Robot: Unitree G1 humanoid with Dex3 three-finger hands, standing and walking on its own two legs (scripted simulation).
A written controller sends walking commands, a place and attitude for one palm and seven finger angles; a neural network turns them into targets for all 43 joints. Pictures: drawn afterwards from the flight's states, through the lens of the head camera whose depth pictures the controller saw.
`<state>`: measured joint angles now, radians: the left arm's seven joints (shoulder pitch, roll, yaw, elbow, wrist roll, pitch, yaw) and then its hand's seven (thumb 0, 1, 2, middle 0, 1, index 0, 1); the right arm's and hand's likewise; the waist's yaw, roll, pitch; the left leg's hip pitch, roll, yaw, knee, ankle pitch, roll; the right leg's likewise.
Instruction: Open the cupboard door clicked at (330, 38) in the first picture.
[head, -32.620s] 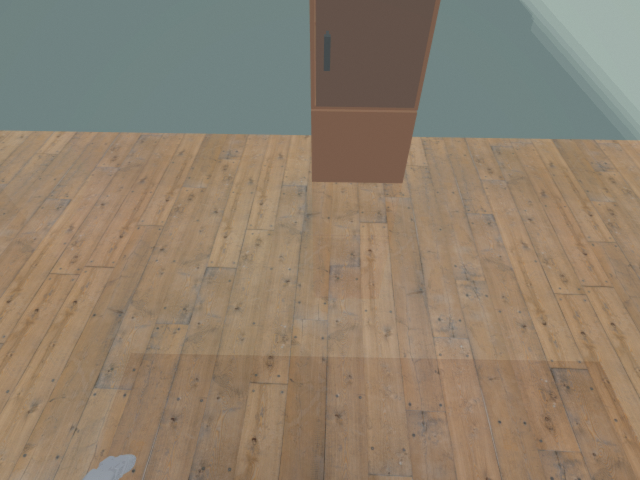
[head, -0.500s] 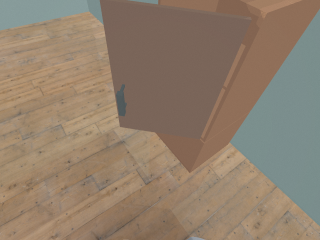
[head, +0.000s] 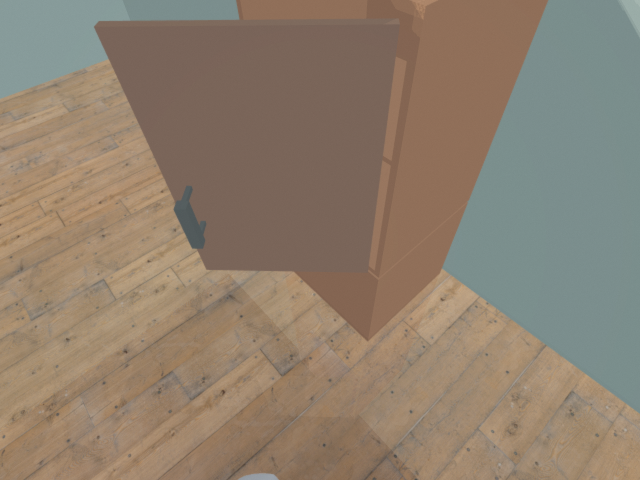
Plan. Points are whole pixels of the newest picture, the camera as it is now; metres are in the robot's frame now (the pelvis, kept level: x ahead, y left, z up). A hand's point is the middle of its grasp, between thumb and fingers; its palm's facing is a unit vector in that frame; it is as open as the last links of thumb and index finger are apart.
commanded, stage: come to a stop and stand still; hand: left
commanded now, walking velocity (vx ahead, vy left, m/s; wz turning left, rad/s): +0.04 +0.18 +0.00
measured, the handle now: (193, 217) +0.59 +0.28 -0.11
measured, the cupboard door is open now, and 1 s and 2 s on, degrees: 45 45 45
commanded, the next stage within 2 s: look again from close up in 0.38 s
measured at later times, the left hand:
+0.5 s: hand out of the picture -0.03 +0.19 -0.17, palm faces +0.04 -0.98 -0.18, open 7.4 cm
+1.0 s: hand out of the picture +0.05 +0.23 -0.15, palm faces +0.01 -0.96 -0.28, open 7.4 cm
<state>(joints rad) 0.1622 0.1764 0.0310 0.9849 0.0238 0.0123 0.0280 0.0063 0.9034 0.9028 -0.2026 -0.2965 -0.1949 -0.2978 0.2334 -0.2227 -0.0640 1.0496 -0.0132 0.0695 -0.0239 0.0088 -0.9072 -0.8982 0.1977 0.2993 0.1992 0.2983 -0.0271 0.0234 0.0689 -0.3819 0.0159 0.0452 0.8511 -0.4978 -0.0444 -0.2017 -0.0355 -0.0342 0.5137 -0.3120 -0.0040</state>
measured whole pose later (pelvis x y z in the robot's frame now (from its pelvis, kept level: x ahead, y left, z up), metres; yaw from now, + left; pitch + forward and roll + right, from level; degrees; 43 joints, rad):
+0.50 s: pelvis -0.01 +0.01 +0.00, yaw +0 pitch +0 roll +0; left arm 0.29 0.18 0.00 1.12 0.02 0.01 0.01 0.01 0.90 0.90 -0.20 -0.30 -0.19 -0.30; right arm 0.20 -0.17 -0.01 1.05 -0.02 0.01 -0.02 0.01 -0.92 -0.90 0.20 0.30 0.20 0.30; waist 0.03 -0.02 0.03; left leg -0.19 -0.01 0.06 0.42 -0.23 0.02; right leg -0.17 -0.04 -0.03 0.43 -0.26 0.02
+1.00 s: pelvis -0.04 +0.01 +0.00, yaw +0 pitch -4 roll +0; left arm 0.20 0.27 0.00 0.97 0.02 0.00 0.02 0.01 0.90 0.90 -0.20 -0.30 -0.20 -0.30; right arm 0.19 -0.26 -0.01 1.00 -0.02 0.00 -0.01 0.01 -0.90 -0.90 0.20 0.30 0.20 0.30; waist 0.00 0.00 -0.01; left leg -0.20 0.00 0.06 0.48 -0.22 0.02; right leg -0.17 -0.03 -0.03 0.48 -0.24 0.01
